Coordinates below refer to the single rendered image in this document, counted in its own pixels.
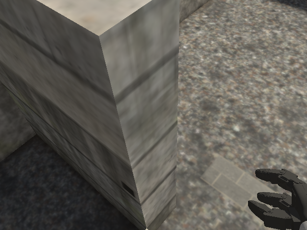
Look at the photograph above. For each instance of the right robot hand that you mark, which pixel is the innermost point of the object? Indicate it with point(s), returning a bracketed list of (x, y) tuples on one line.
[(292, 209)]

